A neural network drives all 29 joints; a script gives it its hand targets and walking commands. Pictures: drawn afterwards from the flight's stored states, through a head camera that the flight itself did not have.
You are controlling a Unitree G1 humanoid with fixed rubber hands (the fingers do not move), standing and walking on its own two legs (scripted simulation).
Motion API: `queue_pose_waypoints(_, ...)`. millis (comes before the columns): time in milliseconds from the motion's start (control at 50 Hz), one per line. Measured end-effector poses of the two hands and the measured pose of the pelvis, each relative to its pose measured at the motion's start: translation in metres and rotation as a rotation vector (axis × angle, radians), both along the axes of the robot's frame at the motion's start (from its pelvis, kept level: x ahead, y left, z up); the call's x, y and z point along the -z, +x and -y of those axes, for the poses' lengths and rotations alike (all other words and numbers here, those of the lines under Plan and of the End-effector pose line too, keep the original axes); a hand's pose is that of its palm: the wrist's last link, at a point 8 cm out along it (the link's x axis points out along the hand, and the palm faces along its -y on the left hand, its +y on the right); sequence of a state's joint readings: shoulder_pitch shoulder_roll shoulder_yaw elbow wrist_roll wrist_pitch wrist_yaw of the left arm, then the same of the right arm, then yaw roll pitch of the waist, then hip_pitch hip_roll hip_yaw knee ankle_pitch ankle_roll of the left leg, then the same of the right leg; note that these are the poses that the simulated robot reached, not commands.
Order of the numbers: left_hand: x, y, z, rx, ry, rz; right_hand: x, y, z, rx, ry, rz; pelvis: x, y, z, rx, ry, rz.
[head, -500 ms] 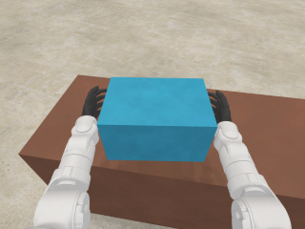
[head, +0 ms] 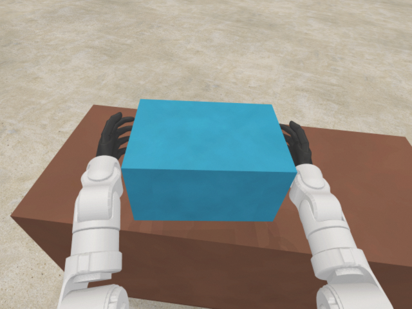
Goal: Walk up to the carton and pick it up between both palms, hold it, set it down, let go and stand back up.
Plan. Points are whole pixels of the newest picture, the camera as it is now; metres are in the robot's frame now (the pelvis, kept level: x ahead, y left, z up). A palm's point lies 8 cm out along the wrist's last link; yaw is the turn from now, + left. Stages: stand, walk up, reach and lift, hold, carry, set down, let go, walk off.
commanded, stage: reach and lift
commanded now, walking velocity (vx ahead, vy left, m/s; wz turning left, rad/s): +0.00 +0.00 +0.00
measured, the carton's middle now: (206, 159) +0.37 +0.00 +0.11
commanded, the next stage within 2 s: hold in 0.66 s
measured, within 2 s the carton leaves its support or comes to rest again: neither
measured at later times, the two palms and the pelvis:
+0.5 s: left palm (108, 147) +0.35 +0.17 +0.16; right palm (304, 157) +0.34 -0.19 +0.14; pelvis -0.01 +0.00 +0.00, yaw +0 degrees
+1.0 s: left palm (108, 143) +0.35 +0.17 +0.17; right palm (306, 152) +0.34 -0.19 +0.15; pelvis -0.01 -0.01 +0.00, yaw +0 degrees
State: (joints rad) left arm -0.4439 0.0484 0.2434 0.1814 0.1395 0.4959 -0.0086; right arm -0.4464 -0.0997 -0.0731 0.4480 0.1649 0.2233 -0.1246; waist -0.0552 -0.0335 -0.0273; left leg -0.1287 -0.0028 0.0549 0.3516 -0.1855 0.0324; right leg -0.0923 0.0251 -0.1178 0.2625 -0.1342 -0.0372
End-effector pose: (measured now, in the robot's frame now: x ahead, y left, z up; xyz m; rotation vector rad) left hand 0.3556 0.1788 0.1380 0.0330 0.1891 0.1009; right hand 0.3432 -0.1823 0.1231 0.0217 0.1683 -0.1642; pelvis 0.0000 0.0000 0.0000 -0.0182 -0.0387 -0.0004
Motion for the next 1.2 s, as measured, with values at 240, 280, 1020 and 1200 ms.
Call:
queue_pose_waypoints(240, -0.014, -0.003, 0.001, -0.007, -0.003, -0.002, -0.01, -0.003, 0.001, -0.001, 0.002, 0.001, 0.0, -0.008, -0.001, 0.009, 0.004, 0.013)
queue_pose_waypoints(280, -0.015, -0.002, 0.001, -0.008, -0.004, -0.007, -0.011, -0.002, 0.001, -0.002, 0.0, -0.003, 0.0, -0.009, 0.0, 0.01, 0.005, 0.014)
queue_pose_waypoints(1020, -0.032, -0.003, 0.006, -0.006, 0.002, 0.019, -0.029, 0.0, 0.006, -0.003, 0.014, 0.032, 0.0, -0.009, 0.005, 0.004, 0.008, 0.039)
queue_pose_waypoints(1200, -0.035, -0.01, 0.002, -0.015, -0.008, 0.017, -0.036, -0.004, 0.003, -0.01, 0.012, 0.032, 0.0, -0.009, 0.006, 0.0, 0.008, 0.053)
